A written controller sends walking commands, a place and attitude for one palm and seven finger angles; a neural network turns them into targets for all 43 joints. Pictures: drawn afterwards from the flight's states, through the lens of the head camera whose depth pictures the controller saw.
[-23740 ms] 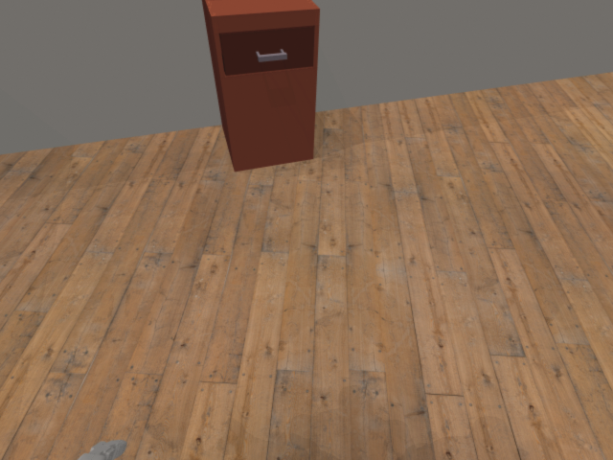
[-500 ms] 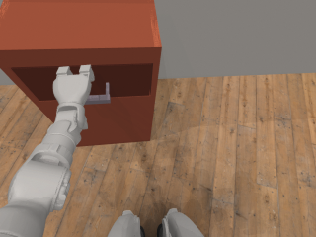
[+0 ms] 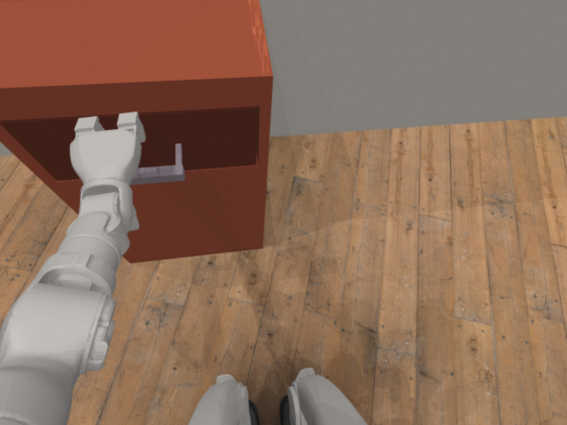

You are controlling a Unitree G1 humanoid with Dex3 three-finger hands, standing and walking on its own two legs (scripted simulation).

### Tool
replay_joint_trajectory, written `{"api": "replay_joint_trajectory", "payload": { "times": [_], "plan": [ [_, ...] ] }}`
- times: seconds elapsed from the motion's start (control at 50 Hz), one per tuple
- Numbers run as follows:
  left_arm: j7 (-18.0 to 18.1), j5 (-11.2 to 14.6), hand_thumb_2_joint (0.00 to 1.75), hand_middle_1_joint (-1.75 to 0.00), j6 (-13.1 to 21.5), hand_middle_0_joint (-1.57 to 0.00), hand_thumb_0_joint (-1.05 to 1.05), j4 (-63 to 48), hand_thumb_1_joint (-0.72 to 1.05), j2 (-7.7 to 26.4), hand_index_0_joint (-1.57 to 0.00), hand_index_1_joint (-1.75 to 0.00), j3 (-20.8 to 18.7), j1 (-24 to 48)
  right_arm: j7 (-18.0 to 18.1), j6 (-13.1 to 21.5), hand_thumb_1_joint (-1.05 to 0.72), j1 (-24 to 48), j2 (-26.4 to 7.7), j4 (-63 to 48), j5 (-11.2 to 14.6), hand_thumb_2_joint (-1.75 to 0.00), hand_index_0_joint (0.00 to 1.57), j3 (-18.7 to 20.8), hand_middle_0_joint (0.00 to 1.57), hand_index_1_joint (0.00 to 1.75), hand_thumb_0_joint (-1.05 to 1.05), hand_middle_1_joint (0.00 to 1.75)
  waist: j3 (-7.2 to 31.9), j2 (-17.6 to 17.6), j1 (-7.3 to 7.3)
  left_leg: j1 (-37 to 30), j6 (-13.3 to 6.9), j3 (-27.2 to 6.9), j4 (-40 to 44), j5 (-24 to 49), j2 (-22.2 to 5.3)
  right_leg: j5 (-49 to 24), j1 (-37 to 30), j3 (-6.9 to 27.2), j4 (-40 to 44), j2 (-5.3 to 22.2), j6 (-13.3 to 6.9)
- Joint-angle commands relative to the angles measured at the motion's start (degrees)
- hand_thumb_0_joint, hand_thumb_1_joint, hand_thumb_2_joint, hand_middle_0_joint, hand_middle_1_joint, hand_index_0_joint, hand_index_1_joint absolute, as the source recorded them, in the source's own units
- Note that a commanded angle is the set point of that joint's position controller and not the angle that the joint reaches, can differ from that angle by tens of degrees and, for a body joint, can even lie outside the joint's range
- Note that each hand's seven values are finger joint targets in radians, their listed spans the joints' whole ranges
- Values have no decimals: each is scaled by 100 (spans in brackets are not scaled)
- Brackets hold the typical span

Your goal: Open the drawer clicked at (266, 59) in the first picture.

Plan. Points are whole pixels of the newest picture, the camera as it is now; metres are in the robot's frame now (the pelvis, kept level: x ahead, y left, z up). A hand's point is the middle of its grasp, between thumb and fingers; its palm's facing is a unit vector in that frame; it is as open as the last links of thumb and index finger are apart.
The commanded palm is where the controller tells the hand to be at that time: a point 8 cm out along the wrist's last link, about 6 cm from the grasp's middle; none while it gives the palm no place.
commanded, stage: re-aim the fingers above the handle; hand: left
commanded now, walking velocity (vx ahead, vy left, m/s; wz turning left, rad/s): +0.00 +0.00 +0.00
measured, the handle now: (148, 164) +0.55 +0.19 -0.08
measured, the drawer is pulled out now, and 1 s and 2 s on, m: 0.00 0.00 0.00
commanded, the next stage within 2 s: lower the fingers behind the handle in 1.32 s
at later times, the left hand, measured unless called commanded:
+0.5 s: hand (124, 177) +0.50 +0.21 -0.03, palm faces -0.12 +0.01 -0.99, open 13.6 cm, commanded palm +0.49 +0.19 +0.03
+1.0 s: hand (116, 181) +0.49 +0.22 -0.04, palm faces -0.13 -0.02 -0.99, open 13.8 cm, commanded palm +0.49 +0.19 +0.03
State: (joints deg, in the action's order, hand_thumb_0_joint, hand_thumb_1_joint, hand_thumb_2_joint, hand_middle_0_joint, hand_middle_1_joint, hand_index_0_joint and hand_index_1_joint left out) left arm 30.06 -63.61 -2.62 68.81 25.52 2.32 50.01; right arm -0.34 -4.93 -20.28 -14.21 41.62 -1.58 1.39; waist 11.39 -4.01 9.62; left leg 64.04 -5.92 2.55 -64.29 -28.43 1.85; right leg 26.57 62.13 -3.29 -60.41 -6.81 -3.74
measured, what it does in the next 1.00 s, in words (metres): stands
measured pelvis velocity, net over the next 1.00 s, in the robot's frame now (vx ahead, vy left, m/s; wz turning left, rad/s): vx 0.01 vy -0.01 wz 0.01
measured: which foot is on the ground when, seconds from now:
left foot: down 0.00-1.00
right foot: down 0.00-1.00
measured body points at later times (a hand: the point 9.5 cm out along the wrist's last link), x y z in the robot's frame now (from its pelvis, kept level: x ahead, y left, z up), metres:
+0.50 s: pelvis +0.00 -0.01 +0.00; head +0.15 +0.00 +0.43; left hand +0.50 +0.21 +0.02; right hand +0.00 -0.27 -0.13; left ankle +0.00 +0.05 -0.65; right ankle +0.01 -0.08 -0.65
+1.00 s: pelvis +0.01 -0.01 +0.00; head +0.15 +0.01 +0.43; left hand +0.49 +0.22 +0.02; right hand +0.01 -0.27 -0.12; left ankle +0.00 +0.05 -0.65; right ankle +0.01 -0.09 -0.65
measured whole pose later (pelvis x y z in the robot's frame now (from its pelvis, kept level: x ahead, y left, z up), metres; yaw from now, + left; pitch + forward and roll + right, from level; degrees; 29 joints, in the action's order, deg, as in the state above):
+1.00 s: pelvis +0.01 -0.01 +0.00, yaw +0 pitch +29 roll -3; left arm 24.6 -61.5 -2.9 67.9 27.5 3.1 49.5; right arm 0.1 -4.2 -18.9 -13.7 40.6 -1.0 0.9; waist 10.8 -3.5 9.2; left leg 63.7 -5.4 2.0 -63.2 -28.2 1.8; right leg 26.5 61.8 -3.6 -59.3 -7.0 -4.3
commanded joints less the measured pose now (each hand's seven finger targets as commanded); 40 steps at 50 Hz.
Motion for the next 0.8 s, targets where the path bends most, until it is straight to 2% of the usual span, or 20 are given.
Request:
{"api": "replay_joint_trajectory", "payload": {
  "times": [0.0,0.04,0.1,0.16,0.18,0.22,0.24,0.28,0.34,0.38,0.42,0.46,0.52,0.54,0.58,0.6,0.62,0.66,0.76,0.78],
  "plan": [
    [38,108,30,-120,-78,-30,0,-1266,-50,505,-30,-120,364,2648,74,116,-90,-903,-981,-224,13,-90,20,377,20,30,0,30,2968,-386,255,-3013,460,-847,670,2763,-285,-1858,-938,289,811,167,184],
    [-129,253,30,-120,-15,-30,0,-1290,-50,133,-30,-120,607,2791,81,143,-90,-940,-962,-147,1,-90,20,415,20,30,0,30,2760,-371,400,-3207,466,-932,691,2751,-318,-1723,-712,248,867,178,184],
    [-189,194,30,-120,198,-30,0,-1494,-50,517,-30,-120,365,2953,142,154,-90,-940,-973,-94,-2,-90,20,403,20,30,0,30,2848,-514,314,-3245,471,-957,686,2694,-305,-1612,-608,267,818,181,159],
    [-29,29,30,-120,295,-30,0,-1227,-50,477,-30,-120,328,2888,143,147,-90,-913,-923,-83,-32,-90,20,367,20,30,0,30,2521,-536,312,-3031,502,-979,643,2628,-282,-1461,-362,230,751,177,133],
    [88,-14,30,-120,248,-30,0,-1036,-50,816,-30,-120,14,2743,147,136,-90,-895,-949,-75,-47,-90,20,333,20,30,0,30,2336,-466,218,-2750,469,-921,632,2440,-258,-1376,-413,229,716,177,108],
    [316,-110,30,-120,32,-30,0,-628,-50,1055,-30,-120,-132,2639,151,110,-90,-804,-957,-156,-77,-90,20,249,20,30,0,30,2094,-278,205,-2156,386,-779,605,2113,-180,-1298,-572,292,720,187,113],
    [398,-76,30,-120,-86,-30,0,-530,-50,1590,-30,-120,-554,2487,134,84,-90,-754,-1011,-162,-100,-90,20,195,20,30,0,30,2184,-337,-11,-1930,373,-704,622,2105,-149,-1375,-823,324,653,215,103],
    [501,-144,30,-120,-324,-30,0,-474,-50,1938,-30,-120,-641,2485,131,35,-90,-700,-1008,-321,-102,-90,20,131,20,30,0,30,2463,-297,-72,-1596,323,-549,559,2150,-83,-1742,-1338,425,606,219,142],
    [329,-127,30,-120,-570,-30,0,-383,-50,1594,-30,-120,-371,2224,84,52,-90,-718,-980,-446,-50,-90,20,152,20,30,0,30,2867,-226,-54,-1742,330,-498,586,2410,-82,-2227,-1770,435,626,218,185],
    [64,-29,30,-120,-604,-30,0,-372,-50,1457,-30,-120,-197,2130,104,57,-90,-818,-1005,-457,21,-90,20,184,20,30,0,30,2854,-65,45,-1838,305,-469,592,2447,-106,-2398,-1888,457,740,210,240],
    [-141,124,30,-120,-602,-30,0,-428,-50,1693,-30,-120,-309,2189,151,51,-90,-868,-1029,-449,56,-90,20,171,20,30,0,30,2912,253,84,-1595,245,-427,607,2246,-83,-2495,-2246,560,818,241,306],
    [-377,239,30,-120,-328,-30,0,-914,-50,1629,-30,-120,-244,2471,211,125,-90,-893,-1002,-456,94,-90,20,199,20,30,0,30,3135,154,154,-1726,223,-451,603,2227,-104,-2556,-2245,616,838,278,319],
    [-613,207,30,-120,306,-30,0,-1586,-50,1182,-30,-120,106,2689,273,273,-90,-906,-954,-332,73,-90,20,276,20,30,0,30,3117,-355,232,-2244,250,-551,552,2252,-145,-2285,-1698,584,824,258,243],
    [-649,207,30,-120,518,-30,0,-1829,-50,930,-30,-120,274,2851,282,313,-90,-921,-925,-269,54,-90,20,312,20,30,0,30,3092,-422,335,-2556,261,-636,528,2387,-183,-2200,-1372,535,803,247,225],
    [-572,110,30,-120,792,-30,0,-1798,-50,1094,-30,-120,24,2441,290,347,-90,-955,-927,-160,29,-90,20,348,20,30,0,30,2948,-635,167,-2672,304,-665,437,2541,-195,-2072,-1040,497,742,209,178],
    [-500,56,30,-120,862,-30,0,-1796,-50,1050,-30,-120,98,2560,289,336,-90,-950,-923,-118,15,-90,20,327,20,30,0,30,2908,-618,233,-2657,332,-720,411,2605,-204,-2003,-850,462,684,208,173],
    [-413,59,30,-120,865,-30,0,-1651,-50,941,-30,-120,96,2477,270,333,-90,-983,-909,-96,-6,-90,20,348,20,30,0,30,2697,-648,231,-2599,343,-723,396,2573,-198,-1900,-725,420,685,197,154],
    [-133,-30,30,-120,785,-30,0,-1405,-50,1192,-30,-120,-151,2411,227,280,-90,-976,-922,-76,-22,-90,20,331,20,30,0,30,2608,-605,144,-2395,372,-720,384,2650,-183,-1892,-695,393,623,184,144],
    [364,-76,30,-120,54,-30,0,-738,-50,1716,-30,-120,-599,2117,99,92,-90,-902,-998,-202,-67,-90,20,249,20,30,0,30,2688,-382,-57,-1899,368,-567,397,2758,-117,-2280,-1223,399,524,186,156],
    [363,-63,30,-120,-101,-30,0,-629,-50,1577,-30,-120,-446,2134,78,65,-90,-899,-1006,-233,-77,-90,20,242,20,30,0,30,2609,-317,-16,-1850,353,-533,418,2691,-107,-2342,-1353,401,569,174,166]
  ]
}}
